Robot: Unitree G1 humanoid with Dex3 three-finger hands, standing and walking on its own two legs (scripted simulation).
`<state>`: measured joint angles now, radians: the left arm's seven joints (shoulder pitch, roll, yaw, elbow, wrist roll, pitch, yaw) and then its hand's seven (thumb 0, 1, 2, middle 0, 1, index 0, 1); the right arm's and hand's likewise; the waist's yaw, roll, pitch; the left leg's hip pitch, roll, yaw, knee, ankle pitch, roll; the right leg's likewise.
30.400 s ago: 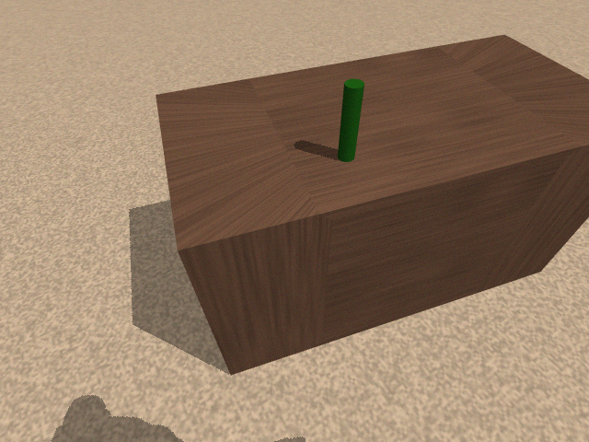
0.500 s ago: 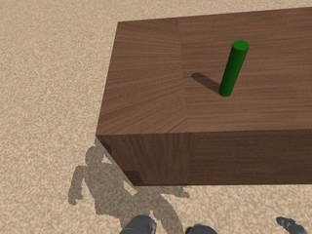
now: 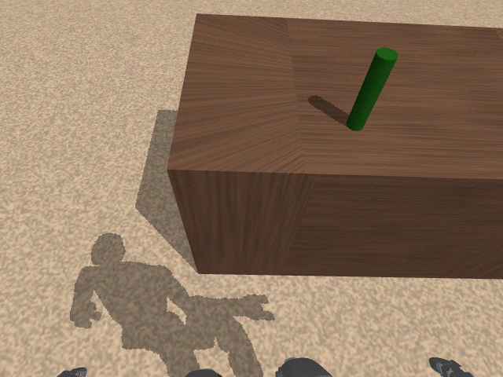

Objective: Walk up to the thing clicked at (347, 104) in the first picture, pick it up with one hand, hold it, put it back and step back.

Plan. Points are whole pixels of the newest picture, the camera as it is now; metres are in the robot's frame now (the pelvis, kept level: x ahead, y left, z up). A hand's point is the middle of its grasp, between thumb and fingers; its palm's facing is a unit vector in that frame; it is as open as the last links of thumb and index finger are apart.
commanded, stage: step back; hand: right
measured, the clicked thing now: (369, 93) +0.67 -0.23 +0.03
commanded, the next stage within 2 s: none
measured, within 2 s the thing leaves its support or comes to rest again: neither
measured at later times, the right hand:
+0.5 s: hand out of the picture -0.06 -0.27 -0.17, palm faces -0.06 +0.91 -0.41, open 7.4 cm
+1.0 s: hand out of the picture -0.18 -0.30 -0.15, palm faces +0.02 +0.93 -0.37, open 7.4 cm
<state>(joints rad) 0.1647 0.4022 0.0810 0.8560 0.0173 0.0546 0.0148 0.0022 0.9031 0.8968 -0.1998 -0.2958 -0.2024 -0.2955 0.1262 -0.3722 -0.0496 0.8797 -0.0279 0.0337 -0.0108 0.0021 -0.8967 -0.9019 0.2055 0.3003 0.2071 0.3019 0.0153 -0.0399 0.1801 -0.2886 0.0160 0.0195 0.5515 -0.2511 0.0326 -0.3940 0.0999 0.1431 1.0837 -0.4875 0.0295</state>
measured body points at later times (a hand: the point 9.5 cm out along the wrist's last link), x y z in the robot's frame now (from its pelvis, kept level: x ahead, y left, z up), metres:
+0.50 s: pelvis -0.14 +0.00 -0.02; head -0.07 +0.00 +0.42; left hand +0.01 +0.32 -0.12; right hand -0.05 -0.31 -0.14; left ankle -0.15 +0.12 -0.74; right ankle -0.06 -0.13 -0.73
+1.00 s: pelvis -0.29 -0.03 +0.00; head -0.25 -0.05 +0.44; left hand -0.22 +0.28 -0.11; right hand -0.19 -0.35 -0.13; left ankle -0.25 +0.12 -0.67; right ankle -0.31 -0.14 -0.73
